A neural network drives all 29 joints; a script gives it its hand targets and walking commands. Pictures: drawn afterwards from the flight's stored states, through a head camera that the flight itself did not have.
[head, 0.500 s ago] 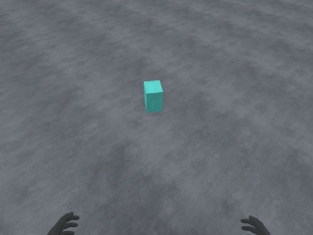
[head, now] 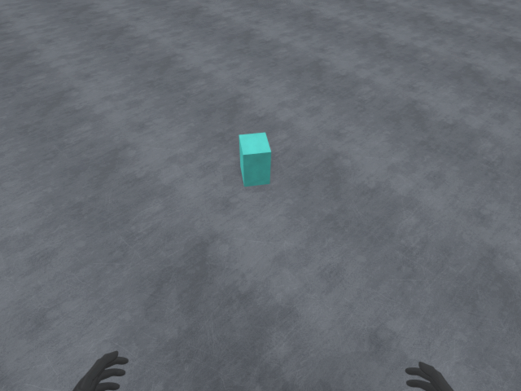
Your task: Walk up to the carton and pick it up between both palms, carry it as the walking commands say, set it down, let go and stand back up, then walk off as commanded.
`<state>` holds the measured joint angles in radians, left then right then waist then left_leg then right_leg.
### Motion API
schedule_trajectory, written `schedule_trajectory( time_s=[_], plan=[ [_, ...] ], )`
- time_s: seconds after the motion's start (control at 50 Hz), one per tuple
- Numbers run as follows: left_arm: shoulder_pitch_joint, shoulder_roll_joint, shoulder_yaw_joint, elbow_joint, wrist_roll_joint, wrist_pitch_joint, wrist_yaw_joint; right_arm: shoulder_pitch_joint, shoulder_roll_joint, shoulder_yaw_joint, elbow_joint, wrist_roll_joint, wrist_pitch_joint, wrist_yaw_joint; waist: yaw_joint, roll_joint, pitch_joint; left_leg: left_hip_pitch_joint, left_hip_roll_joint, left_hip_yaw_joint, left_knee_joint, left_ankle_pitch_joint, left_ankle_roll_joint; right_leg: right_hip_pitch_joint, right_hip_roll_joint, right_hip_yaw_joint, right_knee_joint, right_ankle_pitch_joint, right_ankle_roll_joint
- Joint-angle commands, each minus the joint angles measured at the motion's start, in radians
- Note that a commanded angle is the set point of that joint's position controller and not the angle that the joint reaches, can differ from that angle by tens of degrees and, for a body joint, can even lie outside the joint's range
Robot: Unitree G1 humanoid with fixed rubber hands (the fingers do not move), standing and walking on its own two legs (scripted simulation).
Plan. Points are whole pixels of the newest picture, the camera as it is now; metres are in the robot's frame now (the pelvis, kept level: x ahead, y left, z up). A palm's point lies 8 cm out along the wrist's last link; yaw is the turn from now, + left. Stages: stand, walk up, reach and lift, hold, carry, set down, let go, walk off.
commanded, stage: stand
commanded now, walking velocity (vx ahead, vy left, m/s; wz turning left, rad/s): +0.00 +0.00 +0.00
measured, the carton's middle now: (254, 159) +1.35 +0.08 -0.64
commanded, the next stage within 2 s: walk up in 0.96 s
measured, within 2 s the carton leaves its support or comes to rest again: neither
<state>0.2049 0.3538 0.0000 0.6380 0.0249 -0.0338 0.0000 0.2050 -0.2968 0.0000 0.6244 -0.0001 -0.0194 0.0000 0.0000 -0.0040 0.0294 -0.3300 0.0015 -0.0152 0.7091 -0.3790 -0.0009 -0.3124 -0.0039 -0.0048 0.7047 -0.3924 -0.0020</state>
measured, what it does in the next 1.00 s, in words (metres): stands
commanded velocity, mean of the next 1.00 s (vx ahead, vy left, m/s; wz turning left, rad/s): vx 0.00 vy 0.00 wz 0.00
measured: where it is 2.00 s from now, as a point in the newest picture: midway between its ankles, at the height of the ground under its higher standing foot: outside the picture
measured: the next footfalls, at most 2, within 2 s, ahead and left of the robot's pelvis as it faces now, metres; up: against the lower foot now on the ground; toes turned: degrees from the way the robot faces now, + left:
right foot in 1.82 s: +0.29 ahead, -0.14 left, +0.00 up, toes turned -6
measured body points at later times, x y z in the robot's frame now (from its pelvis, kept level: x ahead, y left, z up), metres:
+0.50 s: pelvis +0.00 +0.00 +0.00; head +0.01 +0.00 +0.45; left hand +0.15 +0.29 -0.09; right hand +0.15 -0.27 -0.09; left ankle +0.00 +0.12 -0.72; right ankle -0.01 -0.12 -0.72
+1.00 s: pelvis -0.02 +0.00 +0.00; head +0.00 +0.00 +0.45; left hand +0.13 +0.29 -0.09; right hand +0.12 -0.27 -0.09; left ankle +0.00 +0.12 -0.72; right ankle -0.01 -0.12 -0.72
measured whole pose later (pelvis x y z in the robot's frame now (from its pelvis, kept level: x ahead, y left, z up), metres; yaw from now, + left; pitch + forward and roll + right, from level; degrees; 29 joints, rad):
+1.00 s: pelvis -0.02 +0.00 +0.00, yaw +0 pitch -1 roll +0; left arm 0.19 0.36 0.00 0.73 0.02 -0.04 0.00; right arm 0.21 -0.31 0.00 0.70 0.00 -0.02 0.00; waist 0.00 0.00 0.03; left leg -0.32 0.00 -0.01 0.66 -0.33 0.00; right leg -0.31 0.00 0.00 0.67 -0.35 0.00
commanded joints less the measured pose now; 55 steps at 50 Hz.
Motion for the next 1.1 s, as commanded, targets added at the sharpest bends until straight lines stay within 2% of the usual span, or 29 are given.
schedule_trajectory(
  time_s=[0.0,0.04,0.08,0.1,0.14,0.22,0.26,0.36,0.38,0.42,0.5,0.54,0.6,0.64,0.66,0.7,0.72,0.78,0.8,0.82,0.86,0.88,0.9,0.92,0.94,0.98,1.02,1.04,1.08],
  plan=[
    [-0.062,0.191,0.074,-0.010,-0.009,-0.028,0.004,-0.069,-0.250,-0.080,-0.022,-0.034,-0.038,-0.011,0.008,0.032,-0.087,0.038,0.087,-0.086,-0.117,0.253,0.082,0.026,-0.082,0.098,-0.113,0.235,-0.067],
    [-0.055,0.181,0.073,-0.007,-0.006,-0.038,0.002,-0.056,-0.233,-0.076,-0.031,-0.027,-0.039,-0.012,0.007,0.011,-0.113,0.043,0.082,-0.084,-0.102,0.270,0.077,0.041,-0.084,0.090,-0.119,0.246,-0.064],
    [-0.067,0.201,0.075,-0.001,-0.009,-0.022,0.006,-0.067,-0.243,-0.071,-0.018,-0.032,-0.036,-0.008,0.003,0.046,-0.080,0.043,0.077,-0.071,-0.110,0.242,0.081,0.013,-0.087,0.108,-0.124,0.239,-0.076],
    [-0.070,0.209,0.074,-0.006,-0.008,-0.025,0.007,-0.048,-0.229,-0.071,-0.015,-0.024,-0.041,-0.014,-0.003,0.013,-0.089,0.031,0.090,-0.105,-0.111,0.252,0.084,0.029,-0.082,0.107,-0.123,0.233,-0.075],
    [-0.053,0.209,0.081,0.002,-0.009,-0.028,0.008,-0.055,-0.243,-0.072,-0.009,-0.024,-0.040,-0.009,0.008,0.063,-0.100,0.043,0.086,-0.091,-0.125,0.223,0.081,0.028,-0.084,0.108,-0.119,0.213,-0.076],
    [-0.052,0.196,0.070,0.012,-0.010,-0.036,0.006,-0.046,-0.234,-0.070,-0.004,-0.026,-0.042,-0.009,0.000,-0.001,-0.150,0.076,0.081,-0.074,-0.093,0.295,0.077,0.061,-0.090,0.093,-0.105,0.307,-0.073],
    [-0.069,0.175,0.071,0.004,-0.015,-0.026,0.007,-0.075,-0.268,-0.080,0.001,-0.026,-0.042,-0.011,0.003,0.064,-0.136,0.067,0.092,-0.082,-0.112,0.282,0.080,0.043,-0.088,0.110,-0.118,0.311,-0.080],
    [-0.078,0.222,0.078,0.012,-0.004,-0.027,0.008,-0.048,-0.228,-0.062,0.005,-0.021,-0.042,-0.011,-0.004,0.009,-0.132,0.072,0.085,-0.088,-0.099,0.318,0.083,0.052,-0.102,0.128,-0.116,0.311,-0.084],
    [-0.064,0.223,0.080,0.027,-0.007,-0.023,0.011,-0.059,-0.256,-0.073,0.023,-0.024,-0.040,-0.011,-0.001,0.058,-0.115,0.065,0.091,-0.099,-0.101,0.332,0.091,0.035,-0.095,0.115,-0.118,0.308,-0.083],
    [-0.068,0.201,0.071,0.024,-0.007,-0.026,0.011,-0.058,-0.242,-0.068,0.015,-0.019,-0.037,-0.011,0.009,0.020,-0.125,0.049,0.084,-0.081,-0.108,0.291,0.081,0.075,-0.088,0.097,-0.121,0.322,-0.074],
    [-0.076,0.168,0.063,0.024,-0.019,-0.030,0.003,-0.056,-0.255,-0.068,0.027,-0.026,-0.048,-0.012,0.008,0.068,-0.090,0.019,0.118,-0.124,-0.146,0.292,0.086,0.064,-0.075,0.097,-0.114,0.271,-0.068],
    [-0.063,0.217,0.074,0.040,-0.011,-0.027,0.005,-0.077,-0.242,-0.076,0.017,-0.021,-0.044,-0.008,-0.009,0.054,-0.138,0.068,0.085,-0.082,-0.112,0.311,0.083,0.060,-0.075,0.095,-0.120,0.290,-0.068],
    [-0.079,0.211,0.072,0.036,-0.008,-0.028,0.006,-0.069,-0.254,-0.068,0.031,-0.024,-0.039,-0.008,0.014,0.006,-0.104,0.039,0.078,-0.095,-0.137,0.300,0.081,0.060,-0.087,0.101,-0.117,0.292,-0.075],
    [-0.058,0.210,0.075,0.047,-0.017,-0.029,0.009,-0.065,-0.254,-0.062,0.042,-0.026,-0.038,-0.011,0.016,0.073,-0.106,0.052,0.088,-0.078,-0.123,0.307,0.078,0.072,-0.092,0.112,-0.135,0.315,-0.073],
    [-0.060,0.201,0.068,0.059,-0.009,-0.027,0.006,-0.062,-0.259,-0.076,0.032,-0.024,-0.039,-0.012,0.004,0.025,-0.099,0.046,0.082,-0.082,-0.138,0.277,0.073,0.067,-0.092,0.104,-0.143,0.295,-0.078],
    [-0.040,0.197,0.058,0.068,-0.012,-0.033,0.007,-0.081,-0.251,-0.073,0.037,-0.011,-0.038,-0.011,0.008,0.045,-0.106,0.056,0.084,-0.089,-0.120,0.245,0.073,0.049,-0.111,0.137,-0.161,0.254,-0.085],
    [-0.085,0.195,0.066,0.057,-0.008,-0.030,0.004,-0.057,-0.260,-0.073,0.033,-0.022,-0.037,-0.010,0.002,0.014,-0.107,0.061,0.085,-0.092,-0.138,0.228,0.080,0.050,-0.100,0.119,-0.153,0.237,-0.082],
    [-0.079,0.188,0.068,0.062,-0.001,-0.028,0.006,-0.088,-0.244,-0.073,0.035,-0.029,-0.039,-0.010,-0.001,0.085,-0.101,0.059,0.092,-0.088,-0.159,0.205,0.076,0.045,-0.099,0.120,-0.175,0.193,-0.074],
    [-0.089,0.197,0.063,0.056,-0.014,-0.028,0.005,-0.084,-0.264,-0.073,0.037,-0.024,-0.037,-0.008,-0.002,0.028,-0.115,0.075,0.097,-0.101,-0.155,0.196,0.081,0.038,-0.087,0.103,-0.166,0.216,-0.068],
    [-0.069,0.209,0.064,0.069,-0.014,-0.028,0.004,-0.047,-0.238,-0.064,0.052,-0.019,-0.040,-0.009,-0.008,0.023,-0.079,0.048,0.092,-0.105,-0.146,0.194,0.082,0.049,-0.092,0.138,-0.183,0.217,-0.079],
    [-0.076,0.205,0.064,0.075,-0.011,-0.031,0.003,-0.063,-0.248,-0.063,0.048,-0.021,-0.039,-0.009,-0.012,0.050,-0.097,0.066,0.082,-0.100,-0.156,0.203,0.077,0.030,-0.100,0.148,-0.186,0.217,-0.080],
    [-0.086,0.185,0.062,0.067,-0.004,-0.034,-0.003,-0.070,-0.244,-0.067,0.052,-0.022,-0.039,-0.009,-0.011,0.021,-0.089,0.054,0.081,-0.092,-0.179,0.161,0.070,0.048,-0.095,0.126,-0.197,0.184,-0.075],
    [-0.068,0.212,0.069,0.069,-0.012,-0.032,0.000,-0.070,-0.269,-0.068,0.057,-0.028,-0.039,-0.006,0.015,0.018,-0.068,0.037,0.092,-0.108,-0.181,0.148,0.082,0.048,-0.092,0.125,-0.183,0.183,-0.071],
    [-0.066,0.200,0.061,0.084,-0.015,-0.033,0.003,-0.080,-0.256,-0.066,0.056,-0.023,-0.034,-0.003,0.004,0.063,-0.091,0.053,0.086,-0.102,-0.182,0.165,0.072,0.064,-0.107,0.139,-0.198,0.199,-0.075],
    [-0.066,0.201,0.060,0.081,-0.017,-0.031,0.005,-0.050,-0.244,-0.068,0.059,-0.019,-0.035,-0.004,0.007,0.023,-0.089,0.061,0.076,-0.094,-0.175,0.167,0.076,0.051,-0.111,0.159,-0.210,0.198,-0.079],
    [-0.069,0.202,0.059,0.084,-0.008,-0.028,0.007,-0.057,-0.261,-0.061,0.072,-0.028,-0.037,-0.006,-0.001,0.065,-0.091,0.071,0.098,-0.113,-0.184,0.211,0.083,0.047,-0.085,0.111,-0.179,0.210,-0.069],
    [-0.059,0.204,0.063,0.093,-0.021,-0.036,-0.003,-0.047,-0.240,-0.062,0.074,-0.023,-0.044,-0.005,0.008,0.022,-0.146,0.088,0.094,-0.101,-0.181,0.232,0.080,0.090,-0.092,0.122,-0.178,0.236,-0.070],
    [-0.072,0.196,0.063,0.085,-0.017,-0.036,-0.002,-0.059,-0.245,-0.061,0.073,-0.025,-0.041,-0.006,0.010,0.058,-0.109,0.058,0.085,-0.096,-0.197,0.252,0.077,0.079,-0.081,0.108,-0.181,0.237,-0.062],
    [-0.077,0.199,0.057,0.104,-0.008,-0.035,-0.001,-0.066,-0.245,-0.062,0.076,-0.020,-0.038,-0.004,-0.011,0.025,-0.127,0.073,0.092,-0.096,-0.183,0.254,0.070,0.079,-0.101,0.118,-0.197,0.272,-0.076]
  ],
)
